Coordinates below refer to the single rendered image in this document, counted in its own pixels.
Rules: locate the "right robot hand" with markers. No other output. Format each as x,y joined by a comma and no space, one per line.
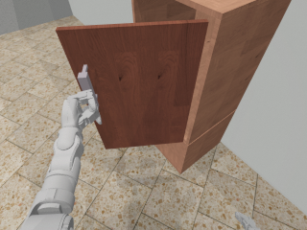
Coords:
247,222

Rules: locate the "left robot hand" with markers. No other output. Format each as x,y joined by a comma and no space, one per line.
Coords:
73,115

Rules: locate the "left robot forearm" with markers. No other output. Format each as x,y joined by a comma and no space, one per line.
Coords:
57,193

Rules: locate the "robot left upper arm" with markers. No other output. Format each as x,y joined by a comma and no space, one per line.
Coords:
49,222

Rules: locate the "handle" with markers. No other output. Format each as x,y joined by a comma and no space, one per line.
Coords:
85,82

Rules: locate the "cupboard door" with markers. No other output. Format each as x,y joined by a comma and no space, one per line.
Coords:
144,74

